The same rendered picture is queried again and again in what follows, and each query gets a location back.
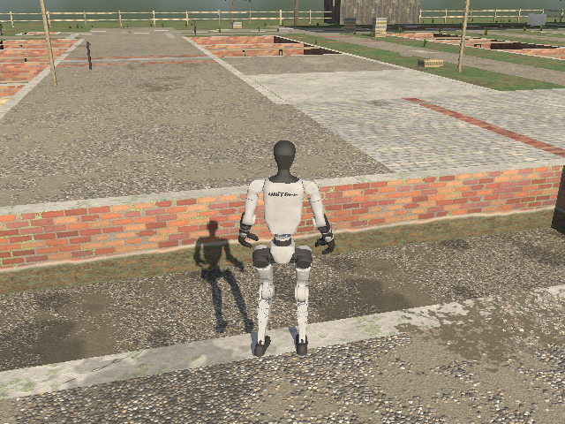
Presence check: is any robot right forearm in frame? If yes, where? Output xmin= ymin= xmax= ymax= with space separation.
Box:
xmin=318 ymin=214 xmax=334 ymax=242

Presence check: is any robot right hand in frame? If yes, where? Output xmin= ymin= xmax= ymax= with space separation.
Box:
xmin=315 ymin=238 xmax=335 ymax=254

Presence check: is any robot left shin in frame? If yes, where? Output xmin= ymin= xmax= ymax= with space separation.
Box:
xmin=257 ymin=284 xmax=272 ymax=345

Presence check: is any humanoid robot head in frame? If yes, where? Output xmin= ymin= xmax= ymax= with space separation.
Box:
xmin=268 ymin=140 xmax=299 ymax=184

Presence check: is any robot left forearm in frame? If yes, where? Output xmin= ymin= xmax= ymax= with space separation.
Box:
xmin=239 ymin=212 xmax=252 ymax=238

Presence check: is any robot left upper arm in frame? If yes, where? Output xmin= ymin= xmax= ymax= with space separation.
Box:
xmin=242 ymin=178 xmax=266 ymax=225

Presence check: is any robot left hand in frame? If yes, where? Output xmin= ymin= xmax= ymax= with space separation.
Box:
xmin=238 ymin=232 xmax=259 ymax=248

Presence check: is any robot right upper arm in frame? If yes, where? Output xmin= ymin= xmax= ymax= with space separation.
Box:
xmin=302 ymin=179 xmax=326 ymax=228

